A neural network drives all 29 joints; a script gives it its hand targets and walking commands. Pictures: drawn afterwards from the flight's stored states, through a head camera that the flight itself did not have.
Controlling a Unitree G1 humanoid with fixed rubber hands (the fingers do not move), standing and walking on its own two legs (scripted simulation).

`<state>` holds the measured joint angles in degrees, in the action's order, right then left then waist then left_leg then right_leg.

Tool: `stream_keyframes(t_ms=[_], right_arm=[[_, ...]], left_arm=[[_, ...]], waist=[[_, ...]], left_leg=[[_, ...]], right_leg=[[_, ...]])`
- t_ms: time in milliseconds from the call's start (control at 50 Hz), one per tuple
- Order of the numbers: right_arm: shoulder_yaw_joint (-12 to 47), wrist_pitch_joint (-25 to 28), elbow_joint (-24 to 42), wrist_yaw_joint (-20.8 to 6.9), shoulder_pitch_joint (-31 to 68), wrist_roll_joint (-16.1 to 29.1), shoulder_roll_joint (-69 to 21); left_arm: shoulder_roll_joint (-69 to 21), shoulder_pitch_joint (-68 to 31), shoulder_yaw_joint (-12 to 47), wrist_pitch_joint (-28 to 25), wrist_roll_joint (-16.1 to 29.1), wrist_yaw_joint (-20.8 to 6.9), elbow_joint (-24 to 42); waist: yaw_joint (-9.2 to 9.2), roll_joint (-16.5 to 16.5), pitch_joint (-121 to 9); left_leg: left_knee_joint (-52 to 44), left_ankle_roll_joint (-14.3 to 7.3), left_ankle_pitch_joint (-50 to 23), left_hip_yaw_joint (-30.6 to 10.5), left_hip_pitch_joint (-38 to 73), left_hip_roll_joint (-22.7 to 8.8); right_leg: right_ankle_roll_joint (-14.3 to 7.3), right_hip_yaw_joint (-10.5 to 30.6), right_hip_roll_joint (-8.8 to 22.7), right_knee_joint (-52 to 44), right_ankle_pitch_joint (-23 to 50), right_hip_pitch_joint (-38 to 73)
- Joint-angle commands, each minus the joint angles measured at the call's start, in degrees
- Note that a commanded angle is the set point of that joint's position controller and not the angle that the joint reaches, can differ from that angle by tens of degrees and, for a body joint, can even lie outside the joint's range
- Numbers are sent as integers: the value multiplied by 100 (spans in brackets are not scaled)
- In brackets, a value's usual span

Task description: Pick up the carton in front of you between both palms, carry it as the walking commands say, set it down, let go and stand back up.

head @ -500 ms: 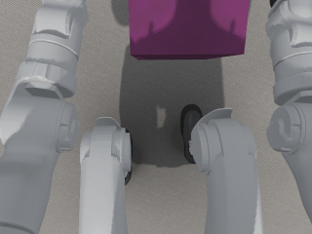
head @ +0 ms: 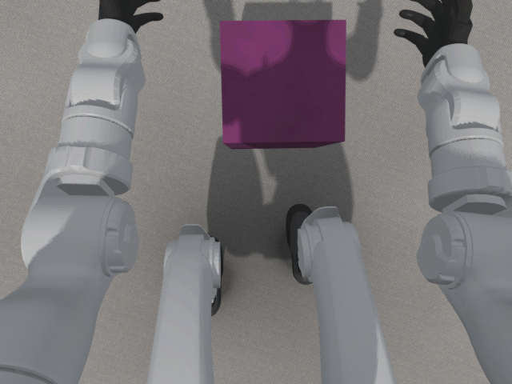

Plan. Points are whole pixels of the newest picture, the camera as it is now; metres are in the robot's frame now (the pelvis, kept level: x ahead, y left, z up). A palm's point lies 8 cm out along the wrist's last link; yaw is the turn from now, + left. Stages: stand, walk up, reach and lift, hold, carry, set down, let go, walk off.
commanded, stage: set down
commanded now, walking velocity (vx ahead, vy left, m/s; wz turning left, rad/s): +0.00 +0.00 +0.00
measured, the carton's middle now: (277, 97) +0.51 -0.09 -0.38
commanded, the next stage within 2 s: let go in 0.36 s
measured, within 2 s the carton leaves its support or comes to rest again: neither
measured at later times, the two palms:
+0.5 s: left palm out of the picture +0.55 +0.13 +0.04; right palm out of the picture +0.49 -0.27 +0.03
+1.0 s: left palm out of the picture +0.39 +0.18 +0.14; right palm out of the picture +0.33 -0.26 +0.15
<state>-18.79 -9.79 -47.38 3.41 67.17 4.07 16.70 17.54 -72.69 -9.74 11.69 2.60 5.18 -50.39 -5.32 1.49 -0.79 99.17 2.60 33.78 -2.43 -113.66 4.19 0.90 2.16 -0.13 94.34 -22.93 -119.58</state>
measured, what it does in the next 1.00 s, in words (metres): rises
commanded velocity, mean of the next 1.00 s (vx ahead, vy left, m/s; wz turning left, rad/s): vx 0.00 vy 0.00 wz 0.00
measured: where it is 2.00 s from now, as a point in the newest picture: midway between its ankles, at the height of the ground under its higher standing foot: (255, 273)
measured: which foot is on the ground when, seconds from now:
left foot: down 0.00-1.00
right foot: down 0.00-1.00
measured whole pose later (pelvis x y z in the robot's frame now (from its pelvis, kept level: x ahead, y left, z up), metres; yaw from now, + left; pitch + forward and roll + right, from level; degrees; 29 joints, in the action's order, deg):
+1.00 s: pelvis +0.09 -0.01 +0.24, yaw -2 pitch +23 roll +1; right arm -7.1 -1.3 -29.8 -4.4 6.5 -0.6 11.3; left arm 9.0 -11.3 -8.4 1.2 -3.6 0.0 -33.3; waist -3.1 -0.3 -3.2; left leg 39.6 1.7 19.8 -3.6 -43.1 0.9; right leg -0.3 1.5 -0.7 38.6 -12.8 -49.0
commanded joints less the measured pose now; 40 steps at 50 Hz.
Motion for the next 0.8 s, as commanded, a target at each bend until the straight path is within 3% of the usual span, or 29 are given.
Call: stream_keyframes(t_ms=[0, 380, 460, 560, 660, 780], right_arm=[[-27, 24, 872, -47, 1153, 26, 753], [-321, 169, 689, -329, 359, -568, 330], [-298, 197, 868, -500, -372, -857, 311], [-47, 229, 1472, -760, -1684, -1098, 364], [345, 339, 1966, -889, -2733, -932, 278], [716, 605, 2004, -897, -4191, -635, 30]], left_arm=[[632, -1429, -114, -58, -45, -47, 839], [274, -535, -560, -257, -526, -379, 447], [4, 271, -672, -263, -834, -279, 722], [-394, 1670, -556, -297, -955, -83, 1613], [-437, 2729, -336, -476, -850, -139, 2340], [-463, 4219, -190, -771, -778, -354, 2209]], waist=[[-160, 172, -6817], [-94, 143, -5869], [-29, 127, -6171], [-45, -39, -6128], [-1, -177, -5233], [164, -242, -4212]], left_leg=[[-1441, 22, -1589, 775, 2267, 312], [-3671, 40, -2135, 467, 3683, 193], [-4103, 79, -2535, 444, 4386, 184], [-4663, 108, -2878, 416, 5111, 173], [-5209, 52, -2571, 408, 5335, 129], [-5723, -17, -2370, 386, 5744, 68]], right_leg=[[154, -691, -329, -766, 2426, 5577], [116, -524, -251, -2965, 2631, 6759], [60, -530, -264, -3323, 2939, 7393], [-32, -422, -266, -3821, 3319, 8441], [-70, -228, -167, -4357, 3352, 9308], [-51, -22, -68, -4845, 3505, 10059]])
